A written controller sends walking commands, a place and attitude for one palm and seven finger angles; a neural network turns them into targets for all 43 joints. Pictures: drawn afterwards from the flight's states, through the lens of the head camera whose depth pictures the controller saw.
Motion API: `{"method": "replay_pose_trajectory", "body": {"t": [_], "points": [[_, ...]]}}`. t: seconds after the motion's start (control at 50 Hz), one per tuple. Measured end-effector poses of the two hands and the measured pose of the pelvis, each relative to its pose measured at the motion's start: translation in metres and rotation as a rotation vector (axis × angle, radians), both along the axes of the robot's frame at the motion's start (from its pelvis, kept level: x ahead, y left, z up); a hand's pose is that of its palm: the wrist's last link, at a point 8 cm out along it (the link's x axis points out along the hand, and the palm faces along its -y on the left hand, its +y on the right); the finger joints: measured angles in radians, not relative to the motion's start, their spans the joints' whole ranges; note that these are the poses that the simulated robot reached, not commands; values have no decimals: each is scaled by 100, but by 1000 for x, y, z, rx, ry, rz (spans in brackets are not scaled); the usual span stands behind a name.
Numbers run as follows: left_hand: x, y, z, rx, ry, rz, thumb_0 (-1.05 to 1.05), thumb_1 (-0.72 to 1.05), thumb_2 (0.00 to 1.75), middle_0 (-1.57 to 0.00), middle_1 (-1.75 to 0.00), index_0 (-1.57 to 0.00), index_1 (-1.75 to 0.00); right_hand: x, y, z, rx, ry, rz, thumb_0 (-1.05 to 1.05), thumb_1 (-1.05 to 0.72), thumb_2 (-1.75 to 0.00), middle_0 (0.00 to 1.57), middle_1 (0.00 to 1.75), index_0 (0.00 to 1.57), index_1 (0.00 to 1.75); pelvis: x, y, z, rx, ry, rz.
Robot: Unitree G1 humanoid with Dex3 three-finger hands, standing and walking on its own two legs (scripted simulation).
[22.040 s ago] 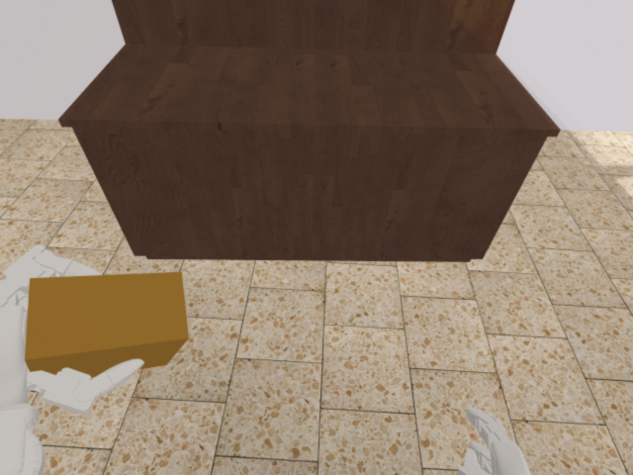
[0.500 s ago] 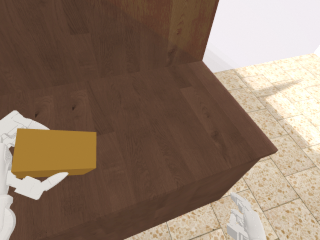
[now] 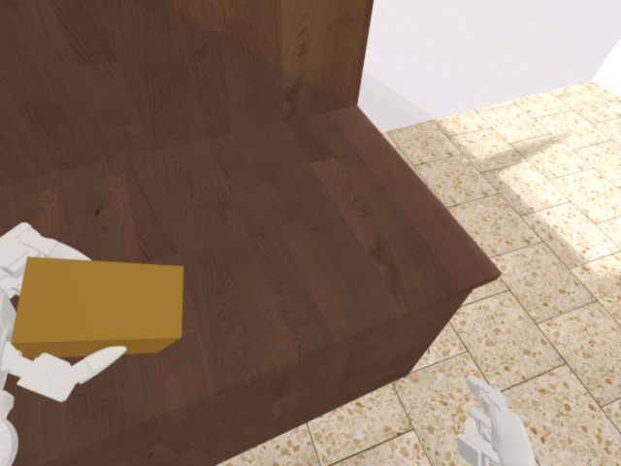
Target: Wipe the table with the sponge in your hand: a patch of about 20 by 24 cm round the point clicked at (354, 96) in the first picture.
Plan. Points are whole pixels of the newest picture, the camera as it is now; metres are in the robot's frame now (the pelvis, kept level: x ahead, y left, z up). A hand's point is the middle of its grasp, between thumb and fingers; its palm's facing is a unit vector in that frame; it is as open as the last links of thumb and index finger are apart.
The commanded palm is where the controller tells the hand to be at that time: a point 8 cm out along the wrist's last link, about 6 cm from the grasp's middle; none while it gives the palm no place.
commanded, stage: come to a stop and stand still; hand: left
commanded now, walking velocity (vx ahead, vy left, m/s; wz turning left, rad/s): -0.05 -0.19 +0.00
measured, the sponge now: (126, 313) +0.23 +0.20 +0.13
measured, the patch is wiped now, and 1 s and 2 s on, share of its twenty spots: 0.00 0.00 0.00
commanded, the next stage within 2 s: look again from close up in 1.10 s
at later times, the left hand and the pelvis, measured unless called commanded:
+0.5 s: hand (36, 313) +0.22 +0.27 +0.16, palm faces +0.39 -0.84 -0.38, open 10.4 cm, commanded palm +0.16 +0.30 +0.18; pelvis +0.01 +0.02 +0.01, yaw +1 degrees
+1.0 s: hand out of the picture +0.22 +0.32 +0.16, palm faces +0.38 -0.84 -0.38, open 10.4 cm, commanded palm +0.16 +0.35 +0.18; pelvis +0.01 +0.06 +0.01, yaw +2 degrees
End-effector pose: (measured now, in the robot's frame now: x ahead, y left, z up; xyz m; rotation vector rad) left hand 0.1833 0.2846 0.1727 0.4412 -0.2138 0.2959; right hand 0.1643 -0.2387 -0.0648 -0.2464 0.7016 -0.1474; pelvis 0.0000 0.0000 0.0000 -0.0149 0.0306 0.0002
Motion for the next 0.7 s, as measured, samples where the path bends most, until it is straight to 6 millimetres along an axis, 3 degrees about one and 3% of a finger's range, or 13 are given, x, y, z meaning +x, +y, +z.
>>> {"method": "replay_pose_trajectory", "body": {"t": [0.14, 0.26, 0.52, 0.7], "points": [[3, -10, 0, 3, 14, 7, -1, -53, 104, -68, -131, -72, -131, -6, -17, -3, -5, 26, -32, 1, -90, -90, 20, 30, 21, 30, 5, -8, 1, -2, 5, 8], [1, -6, 3, 14, 26, 38, -1, -53, 104, -68, -131, -72, -131, 0, -12, -4, 5, 36, -23, 1, -91, -90, 20, 30, 21, 29, 10, -5, 4, -4, -3, 17], [-5, 25, -1, -23, 30, 85, -1, -53, 104, -68, -131, -72, -131, 28, 39, 5, 34, -14, 62, 1, -91, -90, 20, 30, 21, 30, 11, 21, 8, -2, -19, 26], [-5, 48, 3, -17, -12, 68, -1, -53, 104, -68, -131, -72, -131, 30, 72, 12, 40, -38, 91, 1, -90, -90, 20, 30, 21, 30, 11, 42, 8, -1, -24, 31]]}}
